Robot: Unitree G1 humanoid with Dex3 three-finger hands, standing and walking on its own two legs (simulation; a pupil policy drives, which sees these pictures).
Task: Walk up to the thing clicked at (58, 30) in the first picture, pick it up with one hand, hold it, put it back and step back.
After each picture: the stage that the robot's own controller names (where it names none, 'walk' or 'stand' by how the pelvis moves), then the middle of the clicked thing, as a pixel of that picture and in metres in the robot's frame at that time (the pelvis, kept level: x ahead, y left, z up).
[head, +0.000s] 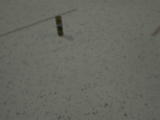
stand; (59, 26) +1.52 +0.29 -0.65
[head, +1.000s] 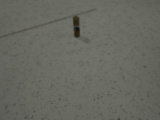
walk; (76, 27) +1.41 +0.19 -0.64
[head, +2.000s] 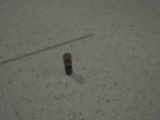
walk; (68, 64) +0.88 +0.20 -0.64
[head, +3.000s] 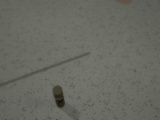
walk; (59, 97) +0.55 +0.21 -0.63
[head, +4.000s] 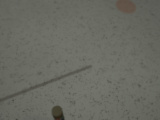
stand; (58, 117) +0.43 +0.19 -0.63
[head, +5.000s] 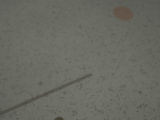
stand; out of the picture +0.40 +0.19 -0.66
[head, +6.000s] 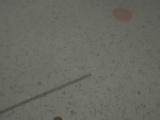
stand; out of the picture +0.40 +0.20 -0.66
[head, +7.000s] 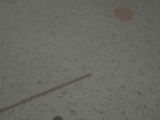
stand; out of the picture +0.40 +0.19 -0.66
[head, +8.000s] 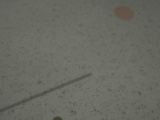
stand; out of the picture +0.39 +0.19 -0.66
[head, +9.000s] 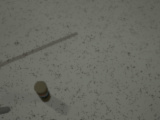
go down; (43, 92) +0.43 +0.21 -0.53
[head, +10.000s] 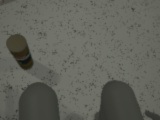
go down; (22, 54) +0.46 +0.25 -0.26
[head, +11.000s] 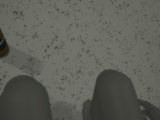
close in; out of the picture +0.45 +0.28 -0.21
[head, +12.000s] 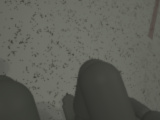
close; out of the picture +0.44 +0.31 -0.16
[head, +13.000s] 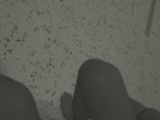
lift; out of the picture +0.42 +0.31 -0.16
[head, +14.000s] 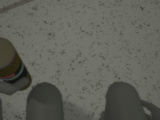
lift; (12, 70) +0.34 +0.24 -0.02
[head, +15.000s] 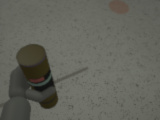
hold; (41, 81) +0.32 +0.15 +0.07
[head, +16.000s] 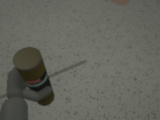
hold; (38, 81) +0.33 +0.16 +0.04
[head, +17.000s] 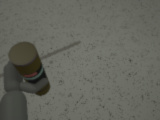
crouch; (34, 73) +0.37 +0.17 -0.01
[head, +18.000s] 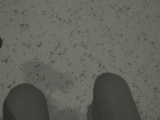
lower; out of the picture +0.48 +0.27 -0.04
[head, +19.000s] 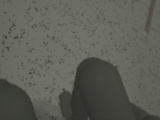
lower; out of the picture +0.44 +0.32 -0.15
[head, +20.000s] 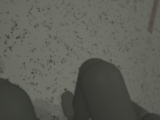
lower; out of the picture +0.43 +0.32 -0.16
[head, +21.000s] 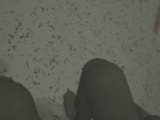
lower; out of the picture +0.41 +0.32 -0.16
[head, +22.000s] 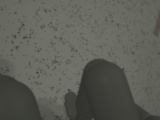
lower; out of the picture +0.41 +0.30 -0.16
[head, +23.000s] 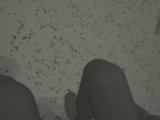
open; out of the picture +0.41 +0.29 -0.16
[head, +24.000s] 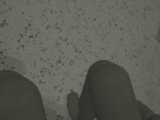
stand; out of the picture +0.41 +0.28 -0.17
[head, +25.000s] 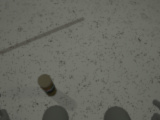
walk; (48, 86) +0.42 +0.21 -0.45
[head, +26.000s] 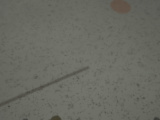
stand; out of the picture +0.38 +0.19 -0.60
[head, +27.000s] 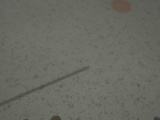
stand; out of the picture +0.38 +0.19 -0.60
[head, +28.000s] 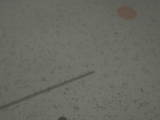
stand; out of the picture +0.39 +0.17 -0.65
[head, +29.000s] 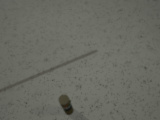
walk; (66, 105) +0.45 +0.20 -0.62
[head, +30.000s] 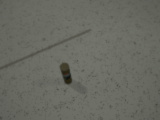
walk; (66, 74) +0.68 +0.18 -0.64
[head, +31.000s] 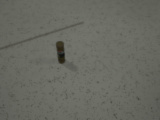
stand; (60, 53) +0.98 +0.20 -0.64
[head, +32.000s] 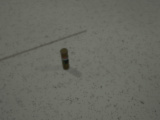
stand; (65, 59) +1.02 +0.20 -0.65
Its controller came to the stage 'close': yes
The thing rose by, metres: 0.68
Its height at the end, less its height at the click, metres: +0.00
